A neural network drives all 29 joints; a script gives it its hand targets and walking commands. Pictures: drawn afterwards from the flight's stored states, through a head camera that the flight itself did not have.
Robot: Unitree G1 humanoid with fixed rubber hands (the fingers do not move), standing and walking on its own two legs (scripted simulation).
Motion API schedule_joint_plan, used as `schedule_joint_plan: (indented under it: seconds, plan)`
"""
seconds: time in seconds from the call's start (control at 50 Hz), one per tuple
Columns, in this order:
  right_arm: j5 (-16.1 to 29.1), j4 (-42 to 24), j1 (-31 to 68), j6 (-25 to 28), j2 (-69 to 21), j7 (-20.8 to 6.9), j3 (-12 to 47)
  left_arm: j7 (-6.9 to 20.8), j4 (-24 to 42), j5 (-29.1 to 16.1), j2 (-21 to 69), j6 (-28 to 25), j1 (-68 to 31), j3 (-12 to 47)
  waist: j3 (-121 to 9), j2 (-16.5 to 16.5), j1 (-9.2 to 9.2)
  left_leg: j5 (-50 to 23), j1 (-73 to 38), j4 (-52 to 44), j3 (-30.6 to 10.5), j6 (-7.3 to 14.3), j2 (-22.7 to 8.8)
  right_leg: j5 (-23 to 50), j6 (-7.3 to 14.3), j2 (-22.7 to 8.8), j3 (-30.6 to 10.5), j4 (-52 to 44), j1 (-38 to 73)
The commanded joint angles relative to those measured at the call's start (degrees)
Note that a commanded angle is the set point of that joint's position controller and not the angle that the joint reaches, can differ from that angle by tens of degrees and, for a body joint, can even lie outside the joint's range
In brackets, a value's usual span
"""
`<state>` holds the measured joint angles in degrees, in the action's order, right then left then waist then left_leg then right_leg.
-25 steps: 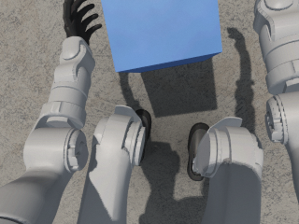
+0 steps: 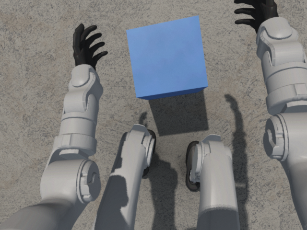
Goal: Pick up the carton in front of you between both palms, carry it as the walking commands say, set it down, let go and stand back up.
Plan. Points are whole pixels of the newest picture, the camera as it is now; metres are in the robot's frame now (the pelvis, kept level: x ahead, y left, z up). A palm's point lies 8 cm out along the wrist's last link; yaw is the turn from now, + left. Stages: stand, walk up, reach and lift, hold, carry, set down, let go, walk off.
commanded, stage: set down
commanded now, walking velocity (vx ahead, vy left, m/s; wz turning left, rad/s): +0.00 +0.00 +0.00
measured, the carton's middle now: (167, 66) +0.51 +0.04 -0.37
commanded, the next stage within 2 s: let go in 0.42 s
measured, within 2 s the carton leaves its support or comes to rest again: neither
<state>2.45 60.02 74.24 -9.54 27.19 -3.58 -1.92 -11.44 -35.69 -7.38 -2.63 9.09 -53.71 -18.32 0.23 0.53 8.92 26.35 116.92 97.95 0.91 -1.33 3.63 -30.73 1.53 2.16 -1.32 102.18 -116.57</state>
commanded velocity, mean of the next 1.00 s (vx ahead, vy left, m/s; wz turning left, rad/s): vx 0.00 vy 0.00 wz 0.00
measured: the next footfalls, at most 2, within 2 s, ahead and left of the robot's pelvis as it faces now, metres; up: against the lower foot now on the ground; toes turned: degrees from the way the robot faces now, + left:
none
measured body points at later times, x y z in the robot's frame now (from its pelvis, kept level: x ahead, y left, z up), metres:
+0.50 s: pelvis +0.03 -0.01 +0.13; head +0.32 -0.03 +0.48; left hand +0.46 +0.21 +0.03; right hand +0.57 -0.18 +0.03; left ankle +0.12 +0.11 -0.46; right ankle +0.09 -0.10 -0.46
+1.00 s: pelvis +0.10 +0.01 +0.25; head +0.26 -0.01 +0.67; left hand +0.35 +0.23 +0.16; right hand +0.40 -0.21 +0.14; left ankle +0.12 +0.11 -0.46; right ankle +0.09 -0.10 -0.46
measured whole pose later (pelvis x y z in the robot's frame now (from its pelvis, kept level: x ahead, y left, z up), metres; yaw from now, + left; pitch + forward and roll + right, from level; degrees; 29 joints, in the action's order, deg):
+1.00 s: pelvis +0.10 +0.01 +0.25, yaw -4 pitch +22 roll +0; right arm -3.2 34.5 12.8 -2.3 10.7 2.9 -8.5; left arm 5.4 -26.7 -2.0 -10.7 1.6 -2.4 -3.6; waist -2.5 -2.0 6.1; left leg 17.1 45.6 41.2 -1.2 0.9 2.1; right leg -19.0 0.4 2.7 -3.2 41.6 -44.1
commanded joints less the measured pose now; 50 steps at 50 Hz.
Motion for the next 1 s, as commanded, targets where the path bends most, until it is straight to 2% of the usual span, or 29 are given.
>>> schedule_joint_plan:
  seconds: [0.0,0.14,0.38,0.46,0.54,0.62,0.72,0.78,0.82,0.9,0.98]
  plan:
    - [-0.63,-8.97,16.65,-0.06,6.19,-0.23,-1.34,0.31,8.61,0.26,-5.84,-0.1,-7.48,-0.8,-63.64,12.28,1.9,-16.73,-31.19,-11.14,4.56,-3.12,1.05,15.01,-0.21,1.1,-0.1,-13.68,42.73]
    - [-2.14,-9.1,13.36,-1.2,4.51,-1.02,-2.83,1.65,8.96,1.45,-5.13,0.84,-4.9,-1.45,-61.78,12.15,2.22,-17.38,-33.37,-18.76,4.88,-3.07,0.89,17.95,-0.64,1.15,-0.82,-21.49,49.85]
    - [-5.99,-7.18,7.78,0.27,1.38,-1.81,-6.69,3.8,7.35,4.96,-3.22,-0.92,-0.2,-3.64,-56.6,10.54,2.19,-22.11,-41.62,-32.02,4.4,-3.25,0.49,24.14,-0.96,0.9,-2.05,-34.72,59.37]
    - [-7.67,-7.14,3.71,0.92,-0.12,-1.47,-8.53,5.02,7.25,6.36,-2.69,-1.79,2.48,-3.39,-56.43,9.6,1.1,-23.6,-46.26,-35.49,4.07,-3.24,0.34,26.38,-1.15,0.93,-2.22,-38.63,62.8]
    - [-9.57,-11.0,-6.55,1.68,-3.7,0.55,-10.33,7.48,8.04,8.27,-3.98,-3.13,11.1,-2.03,-60.81,8.96,0.47,-27.74,-52.56,-38.75,3.72,-2.78,0.46,33.58,-1.82,1.15,-2.57,-42.1,71.16]
    - [-10.26,-18.52,-18.93,2.67,-8.99,4.21,-11.42,10.82,9.66,9.52,-6.6,-4.72,20.05,1.19,-60.48,7.78,-0.49,-28.98,-59.58,-42.56,2.71,-1.53,0.33,37.41,-2.46,1.24,-3.06,-46.75,77.83]
    - [-8.73,-28.37,-29.69,4.17,-12.4,7.87,-10.34,14.65,11.58,9.01,-10.27,-5.96,28.88,5.66,-48.06,5.19,-0.85,-24.59,-70.07,-48.77,0.8,0.04,-0.87,27.31,-2.8,0.8,-2.36,-54.75,77.83]
    - [-7.69,-30.47,-36.78,5.21,-12.68,8.25,-9.45,16.31,11.31,7.7,-11.32,-6.51,34.92,8.37,-39.79,3.47,-1.13,-22.2,-77.03,-52.36,-0.41,0.32,-1.86,21.0,-2.58,0.61,-1.6,-59.01,76.62]
    - [-7.04,-30.66,-42.06,5.99,-12.81,7.97,-8.76,17.02,11.35,6.94,-11.69,-6.97,39.09,10.08,-35.93,2.42,-1.69,-22.35,-81.69,-54.45,-1.13,0.17,-2.37,19.25,-2.34,0.56,-1.16,-61.12,77.05]
    - [-5.9,-30.69,-52.74,7.64,-12.73,6.91,-7.44,17.32,12.61,5.69,-12.23,-8.04,47.74,12.85,-31.15,0.34,-2.5,-27.55,-91.16,-57.57,-2.51,-0.31,-2.81,20.59,-1.8,0.53,-0.63,-63.81,79.64]
    - [-5.18,-31.34,-61.82,9.18,-12.27,5.99,-6.67,16.46,15.2,4.71,-12.59,-8.92,56.01,14.81,-27.33,-1.25,-3.19,-35.4,-99.68,-60.28,-3.78,-0.64,-2.95,24.12,-1.41,0.6,-0.63,-66.39,83.8]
